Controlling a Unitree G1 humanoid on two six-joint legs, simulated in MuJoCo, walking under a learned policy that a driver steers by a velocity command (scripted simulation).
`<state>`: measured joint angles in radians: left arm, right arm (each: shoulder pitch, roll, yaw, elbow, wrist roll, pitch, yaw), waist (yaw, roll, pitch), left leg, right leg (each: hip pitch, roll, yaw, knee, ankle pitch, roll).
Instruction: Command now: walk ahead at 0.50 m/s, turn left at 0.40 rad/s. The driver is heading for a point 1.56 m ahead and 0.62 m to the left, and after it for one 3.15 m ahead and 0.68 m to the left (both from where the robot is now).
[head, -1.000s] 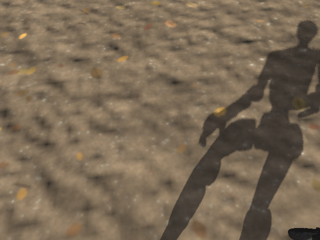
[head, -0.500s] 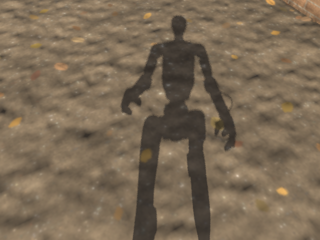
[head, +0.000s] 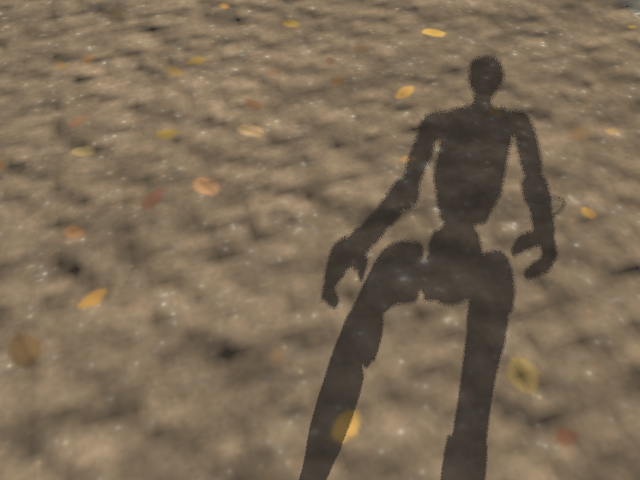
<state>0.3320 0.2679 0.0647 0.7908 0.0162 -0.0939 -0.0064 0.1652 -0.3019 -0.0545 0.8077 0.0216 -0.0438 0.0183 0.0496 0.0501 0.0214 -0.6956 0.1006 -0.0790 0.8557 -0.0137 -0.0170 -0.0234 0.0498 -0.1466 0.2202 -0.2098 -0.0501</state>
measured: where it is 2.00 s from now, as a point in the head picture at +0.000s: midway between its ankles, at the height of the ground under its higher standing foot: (159, 266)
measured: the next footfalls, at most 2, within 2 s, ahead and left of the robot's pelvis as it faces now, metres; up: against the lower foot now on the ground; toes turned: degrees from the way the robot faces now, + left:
left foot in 0.20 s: +0.28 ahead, +0.14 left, +0.00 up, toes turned +10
right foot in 0.68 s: +0.61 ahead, +0.03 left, +0.00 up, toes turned +28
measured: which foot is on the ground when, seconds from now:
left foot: up 0.00-0.18, down 0.20-0.70, up 0.72-1.00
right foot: down 0.00-0.20, up 0.22-0.66, down 0.68-1.00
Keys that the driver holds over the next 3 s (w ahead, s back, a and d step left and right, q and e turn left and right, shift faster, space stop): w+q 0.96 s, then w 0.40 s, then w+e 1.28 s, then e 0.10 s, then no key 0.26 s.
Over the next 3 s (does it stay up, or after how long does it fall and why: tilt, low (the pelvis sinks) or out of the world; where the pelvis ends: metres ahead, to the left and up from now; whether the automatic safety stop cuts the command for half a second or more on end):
stays up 1.48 0.55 0.00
